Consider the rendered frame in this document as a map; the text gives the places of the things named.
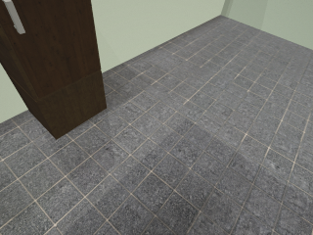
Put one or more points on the cupboard door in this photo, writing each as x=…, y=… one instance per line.
x=59, y=44

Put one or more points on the handle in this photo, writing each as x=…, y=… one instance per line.
x=14, y=16

